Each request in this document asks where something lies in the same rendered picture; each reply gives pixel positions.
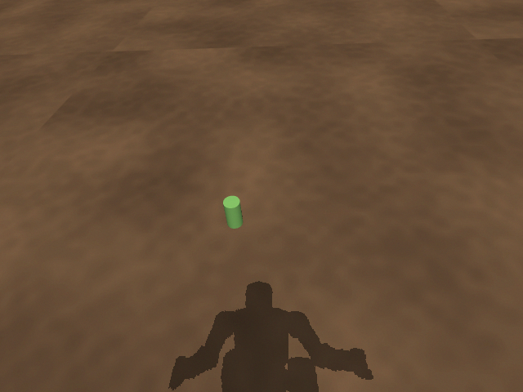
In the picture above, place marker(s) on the can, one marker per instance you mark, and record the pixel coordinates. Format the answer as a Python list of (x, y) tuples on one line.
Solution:
[(233, 212)]

